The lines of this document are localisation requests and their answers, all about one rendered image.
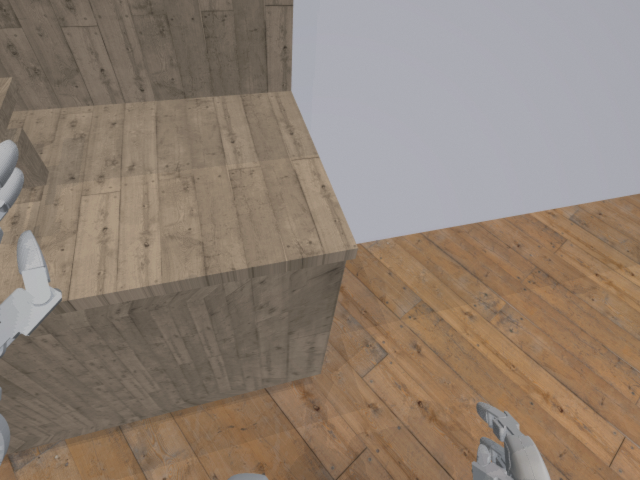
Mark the robot right hand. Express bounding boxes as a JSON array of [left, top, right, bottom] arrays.
[[472, 402, 551, 480]]

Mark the robot left hand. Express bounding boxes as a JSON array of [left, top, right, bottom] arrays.
[[0, 140, 62, 358]]

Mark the counter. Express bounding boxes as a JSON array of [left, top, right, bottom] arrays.
[[0, 0, 358, 455]]

